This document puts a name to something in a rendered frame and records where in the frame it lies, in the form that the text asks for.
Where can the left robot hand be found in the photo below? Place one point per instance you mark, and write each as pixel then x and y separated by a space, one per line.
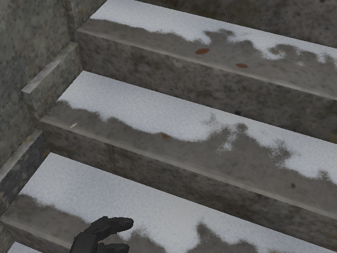
pixel 87 241

